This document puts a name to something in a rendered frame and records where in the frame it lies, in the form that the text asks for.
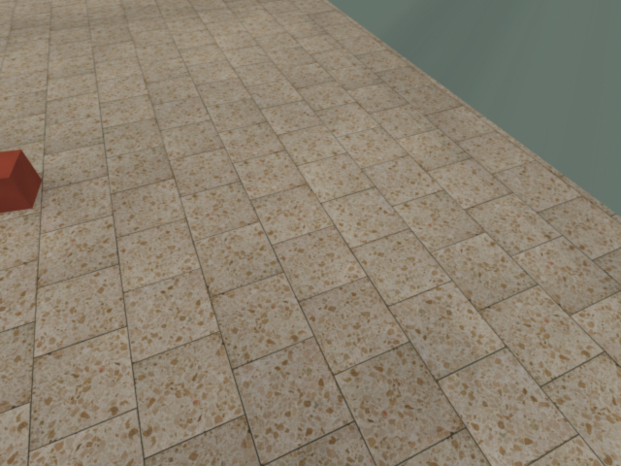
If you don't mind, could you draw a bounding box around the carton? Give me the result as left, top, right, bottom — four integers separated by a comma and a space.
0, 150, 42, 213

